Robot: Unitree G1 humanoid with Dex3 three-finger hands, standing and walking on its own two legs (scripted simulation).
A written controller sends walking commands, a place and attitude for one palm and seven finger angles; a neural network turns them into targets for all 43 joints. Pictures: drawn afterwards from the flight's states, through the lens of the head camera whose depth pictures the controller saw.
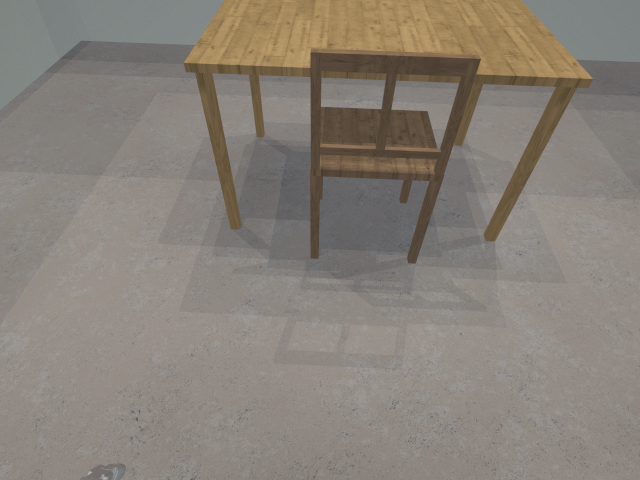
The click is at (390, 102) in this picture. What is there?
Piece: chair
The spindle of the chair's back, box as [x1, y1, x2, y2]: [376, 74, 396, 149]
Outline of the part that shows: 396,74 386,75 376,148 378,149 384,149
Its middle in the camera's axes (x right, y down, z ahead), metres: +0.18 -0.36 +1.11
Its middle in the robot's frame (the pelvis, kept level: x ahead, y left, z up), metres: +1.07 -0.13 -0.10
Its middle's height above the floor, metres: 0.67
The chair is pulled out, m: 0.00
